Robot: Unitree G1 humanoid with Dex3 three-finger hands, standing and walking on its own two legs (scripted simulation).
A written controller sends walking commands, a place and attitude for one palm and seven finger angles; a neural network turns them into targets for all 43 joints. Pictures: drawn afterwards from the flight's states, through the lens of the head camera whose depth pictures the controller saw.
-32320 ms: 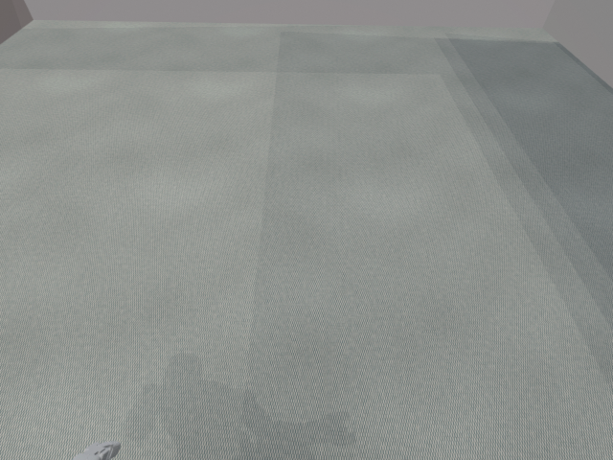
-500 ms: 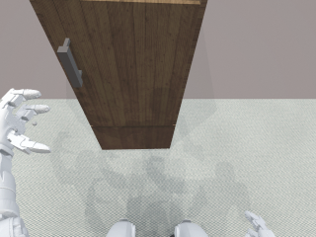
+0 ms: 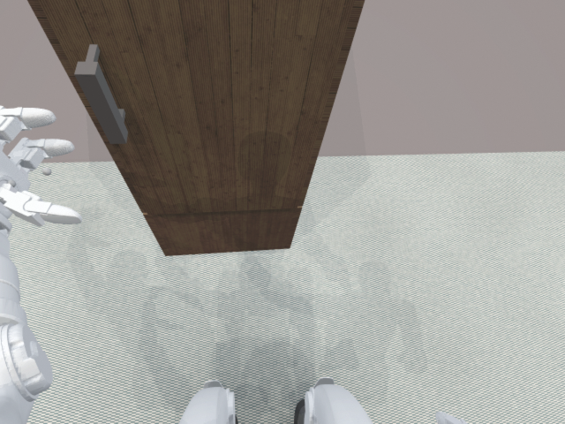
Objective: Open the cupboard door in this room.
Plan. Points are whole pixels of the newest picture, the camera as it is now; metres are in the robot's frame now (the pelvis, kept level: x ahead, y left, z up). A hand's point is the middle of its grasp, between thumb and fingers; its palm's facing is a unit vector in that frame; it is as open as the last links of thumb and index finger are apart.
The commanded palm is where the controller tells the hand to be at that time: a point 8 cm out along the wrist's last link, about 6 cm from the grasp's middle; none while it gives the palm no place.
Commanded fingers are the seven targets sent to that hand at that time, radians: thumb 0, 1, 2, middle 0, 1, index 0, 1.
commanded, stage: move the hooked fingers beside the handle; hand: left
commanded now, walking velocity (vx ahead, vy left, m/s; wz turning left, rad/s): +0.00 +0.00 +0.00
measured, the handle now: (106, 96) +0.57 +0.26 +0.06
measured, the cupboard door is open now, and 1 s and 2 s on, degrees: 0 0 0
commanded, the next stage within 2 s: slide the fingers in behind the handle in 1.42 s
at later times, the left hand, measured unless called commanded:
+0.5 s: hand (62, 128) +0.50 +0.30 +0.06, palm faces +0.07 -1.00 -0.02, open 14.0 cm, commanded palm +0.49 +0.35 +0.06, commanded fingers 0.00 -0.50 0.30 -0.30 -1.20 -0.30 -1.20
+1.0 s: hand (60, 121) +0.52 +0.31 +0.06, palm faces +0.08 -1.00 -0.02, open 13.9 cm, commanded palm +0.50 +0.34 +0.06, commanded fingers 0.00 -0.50 0.30 -0.30 -1.20 -0.30 -1.20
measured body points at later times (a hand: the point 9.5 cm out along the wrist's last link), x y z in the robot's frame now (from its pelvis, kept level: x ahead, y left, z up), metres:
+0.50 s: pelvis +0.00 +0.00 -0.01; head +0.16 +0.04 +0.41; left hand +0.49 +0.36 +0.07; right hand +0.00 -0.28 -0.10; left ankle +0.01 +0.09 -0.67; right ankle +0.02 -0.13 -0.67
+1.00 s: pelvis +0.01 +0.00 -0.01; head +0.18 +0.04 +0.40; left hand +0.51 +0.37 +0.06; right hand +0.00 -0.27 -0.10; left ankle +0.01 +0.09 -0.67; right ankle +0.02 -0.13 -0.67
